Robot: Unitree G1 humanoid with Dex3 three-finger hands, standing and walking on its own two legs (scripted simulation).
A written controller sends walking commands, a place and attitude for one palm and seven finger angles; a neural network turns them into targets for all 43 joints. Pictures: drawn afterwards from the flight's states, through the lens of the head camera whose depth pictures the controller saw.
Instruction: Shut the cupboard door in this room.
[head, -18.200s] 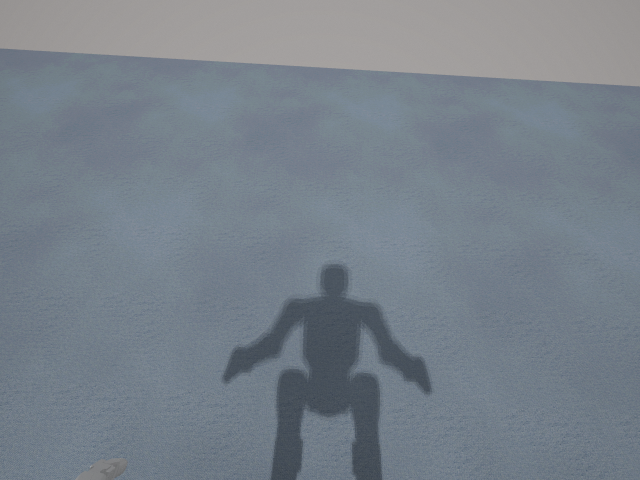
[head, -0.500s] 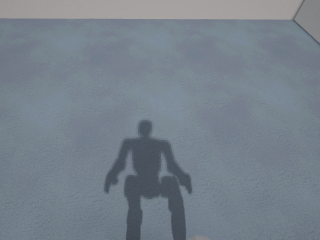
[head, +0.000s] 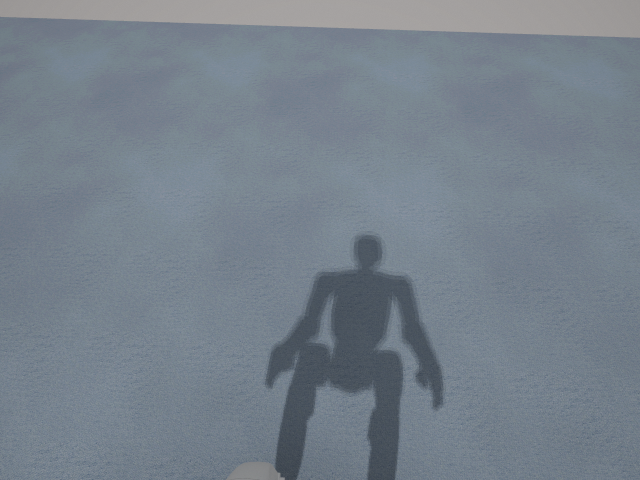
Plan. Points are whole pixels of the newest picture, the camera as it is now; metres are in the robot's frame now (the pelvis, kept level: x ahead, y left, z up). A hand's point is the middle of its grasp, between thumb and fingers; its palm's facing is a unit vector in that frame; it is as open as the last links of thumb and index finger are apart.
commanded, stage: turn or walk to find it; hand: left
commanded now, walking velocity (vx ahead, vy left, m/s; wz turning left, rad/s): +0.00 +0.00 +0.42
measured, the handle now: out of the picture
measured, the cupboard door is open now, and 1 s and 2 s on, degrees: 89 89 89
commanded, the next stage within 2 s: stand and wait in 0.14 s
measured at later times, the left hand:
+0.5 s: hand out of the picture -0.02 +0.23 -0.18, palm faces +0.06 -0.98 -0.21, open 7.4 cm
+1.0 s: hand out of the picture +0.08 +0.24 -0.18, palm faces -0.19 -0.95 -0.24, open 7.4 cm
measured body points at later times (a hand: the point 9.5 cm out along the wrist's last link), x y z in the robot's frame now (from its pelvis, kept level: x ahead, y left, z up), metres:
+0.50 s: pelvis -0.02 +0.04 +0.00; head -0.01 +0.04 +0.45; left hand -0.02 +0.28 -0.16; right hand +0.08 -0.18 -0.15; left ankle -0.03 +0.14 -0.74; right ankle -0.02 -0.09 -0.71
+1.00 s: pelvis -0.05 +0.05 -0.01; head -0.01 +0.06 +0.44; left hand +0.09 +0.29 -0.16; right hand -0.03 -0.22 -0.15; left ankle -0.02 +0.17 -0.75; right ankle -0.02 -0.08 -0.74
